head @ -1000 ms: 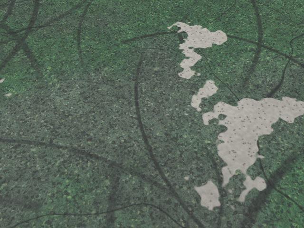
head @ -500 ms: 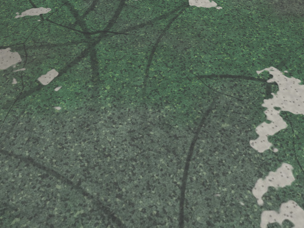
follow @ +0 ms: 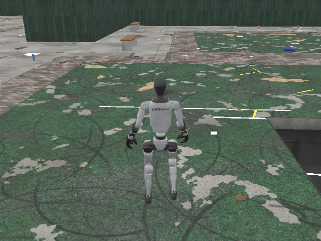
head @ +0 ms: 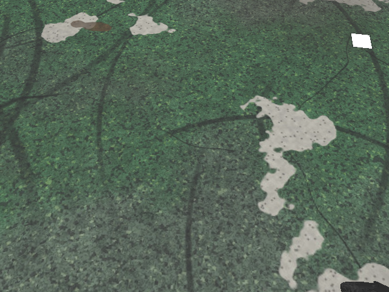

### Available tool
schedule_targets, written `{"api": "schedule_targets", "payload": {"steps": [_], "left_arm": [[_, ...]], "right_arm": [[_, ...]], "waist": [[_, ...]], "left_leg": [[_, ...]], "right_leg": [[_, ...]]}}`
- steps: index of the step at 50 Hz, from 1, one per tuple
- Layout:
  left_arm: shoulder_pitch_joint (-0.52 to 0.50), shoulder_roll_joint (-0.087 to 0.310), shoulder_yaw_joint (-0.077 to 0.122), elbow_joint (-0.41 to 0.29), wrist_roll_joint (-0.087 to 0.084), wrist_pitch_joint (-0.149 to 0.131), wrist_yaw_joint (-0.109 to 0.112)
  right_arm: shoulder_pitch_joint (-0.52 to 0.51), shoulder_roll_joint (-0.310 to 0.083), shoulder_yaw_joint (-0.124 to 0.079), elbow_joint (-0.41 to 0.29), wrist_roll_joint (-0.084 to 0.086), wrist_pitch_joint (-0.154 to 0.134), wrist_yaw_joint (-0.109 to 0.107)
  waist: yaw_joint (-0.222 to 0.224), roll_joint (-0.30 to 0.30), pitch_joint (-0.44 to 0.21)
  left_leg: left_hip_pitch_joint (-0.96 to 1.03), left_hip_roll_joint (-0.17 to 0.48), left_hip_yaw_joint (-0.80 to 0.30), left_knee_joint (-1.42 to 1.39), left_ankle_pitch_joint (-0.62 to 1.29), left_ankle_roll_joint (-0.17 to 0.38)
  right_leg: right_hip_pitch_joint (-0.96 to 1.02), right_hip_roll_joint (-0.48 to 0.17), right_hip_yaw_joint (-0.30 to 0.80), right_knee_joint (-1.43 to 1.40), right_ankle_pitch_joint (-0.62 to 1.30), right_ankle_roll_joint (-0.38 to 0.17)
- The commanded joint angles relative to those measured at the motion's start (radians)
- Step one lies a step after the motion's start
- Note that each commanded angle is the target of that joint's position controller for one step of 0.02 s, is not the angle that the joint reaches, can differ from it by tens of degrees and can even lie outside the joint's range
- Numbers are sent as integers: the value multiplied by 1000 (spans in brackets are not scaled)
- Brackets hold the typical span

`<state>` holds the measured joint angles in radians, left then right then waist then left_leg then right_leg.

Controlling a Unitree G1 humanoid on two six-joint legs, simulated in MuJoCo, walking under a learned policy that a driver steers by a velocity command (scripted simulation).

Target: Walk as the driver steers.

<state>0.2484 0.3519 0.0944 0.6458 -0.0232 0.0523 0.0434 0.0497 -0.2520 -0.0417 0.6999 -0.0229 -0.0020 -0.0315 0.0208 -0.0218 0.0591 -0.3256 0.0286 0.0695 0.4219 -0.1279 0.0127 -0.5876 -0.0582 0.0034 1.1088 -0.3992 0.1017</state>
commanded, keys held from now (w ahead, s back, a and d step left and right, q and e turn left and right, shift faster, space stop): e+shift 0.32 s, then shift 0.68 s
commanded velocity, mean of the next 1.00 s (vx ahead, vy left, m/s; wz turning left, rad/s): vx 0.02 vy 0.00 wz -0.51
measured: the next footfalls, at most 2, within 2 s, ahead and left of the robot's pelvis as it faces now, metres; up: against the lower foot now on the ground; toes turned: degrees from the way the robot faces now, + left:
right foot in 0.16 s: +0.07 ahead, -0.15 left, +0.00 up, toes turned -13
left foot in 0.60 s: +0.16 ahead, +0.06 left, +0.00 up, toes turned -29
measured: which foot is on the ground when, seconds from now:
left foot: down 0.00-0.16, up 0.18-0.58, down 0.60-1.00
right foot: up 0.00-0.14, down 0.16-0.62, up 0.64-0.88, down 0.90-1.00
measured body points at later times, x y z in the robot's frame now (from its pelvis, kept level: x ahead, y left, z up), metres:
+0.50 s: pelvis +0.04 -0.04 +0.00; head +0.07 -0.07 +0.45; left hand +0.33 +0.14 -0.06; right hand +0.07 -0.37 -0.11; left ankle +0.13 +0.09 -0.70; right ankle +0.03 -0.14 -0.74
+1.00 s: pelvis +0.05 -0.03 +0.00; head +0.06 -0.04 +0.45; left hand +0.28 +0.14 -0.11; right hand +0.05 -0.32 -0.12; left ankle +0.12 +0.08 -0.74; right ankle -0.04 -0.14 -0.74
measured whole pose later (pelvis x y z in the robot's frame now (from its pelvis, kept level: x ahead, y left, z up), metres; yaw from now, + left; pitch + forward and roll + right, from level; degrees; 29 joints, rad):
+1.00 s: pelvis +0.05 -0.03 +0.00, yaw -28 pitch -1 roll +0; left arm 0.23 0.25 0.05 0.70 0.02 0.04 0.01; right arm 0.15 -0.23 -0.03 0.77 -0.02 -0.01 0.00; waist -0.01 0.00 0.03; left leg -0.25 0.01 -0.02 0.52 -0.25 -0.03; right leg -0.19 0.00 0.07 0.51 -0.31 0.02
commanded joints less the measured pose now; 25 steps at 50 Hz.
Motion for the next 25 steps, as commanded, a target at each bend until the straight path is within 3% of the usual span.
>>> {"api": "schedule_targets", "payload": {"steps": [1,5,7,8,9,10,11,12,13,14,15,19,25], "left_arm": [[41,14,-2,-82,2,-6,-22],[9,56,13,-106,-1,12,-55],[33,64,27,-100,2,21,-59],[73,95,44,-87,10,21,-49],[116,234,81,-98,14,15,-28],[73,294,80,-143,48,-11,-31],[66,245,72,-145,54,-32,-42],[32,222,64,-138,41,-46,-38],[-22,185,55,-144,17,-43,-30],[-68,162,45,-157,6,-35,-21],[-88,150,38,-169,10,-28,-12],[-85,133,31,-171,17,-20,3],[-95,122,17,-161,30,-11,-15]], "right_arm": [[-58,-157,-53,-58,7,-13,-10],[-34,-203,-78,-38,33,-15,9],[-23,-195,-82,-24,52,-18,18],[28,-160,-77,-1,51,-17,25],[67,-121,-68,-11,18,-11,31],[-16,-115,-61,-76,-8,-10,21],[-74,-160,-73,-82,5,-9,12],[-71,-161,-75,-81,21,-11,5],[-35,-167,-79,-57,17,-12,-5],[-18,-177,-82,-51,8,-11,-10],[-8,-172,-82,-44,6,-13,-5],[17,-130,-63,-16,23,-12,9],[23,-136,-54,-24,29,-7,27]], "waist": [[6,153,-181],[0,171,-174],[25,138,-171],[34,61,-161],[18,-253,-127],[20,-346,-169],[63,-203,-198],[29,-158,-170],[-4,-97,-160],[-23,-105,-159],[-34,-114,-175],[-22,-96,-215],[8,-143,-182]], "left_leg": [[133,267,-110,-125,299,219],[156,302,-41,-79,240,170],[128,283,16,23,131,97],[50,231,61,144,6,35],[-213,101,160,472,-355,-72],[-416,-26,-18,703,-545,-106],[-437,-21,-121,794,-492,-82],[-439,-15,-151,781,-398,-56],[-435,1,-163,746,-323,-52],[-400,-2,-166,712,-278,-57],[-346,-20,-160,706,-244,-65],[-266,-49,-150,514,-178,-95],[-115,-42,-135,355,-222,-83]], "right_leg": [[90,-49,4,-153,90,-21],[206,-23,-54,-354,125,-75],[321,16,-81,-519,208,-121],[422,31,-39,-601,300,-162],[572,-190,297,-706,700,-268],[570,-316,578,-739,725,-451],[562,-286,519,-768,616,-447],[534,-231,456,-768,537,-393],[517,-189,406,-754,484,-341],[478,-170,380,-744,500,-321],[443,-143,362,-737,534,-316],[456,-117,340,-699,558,-306],[370,-124,418,-676,505,-323]]}}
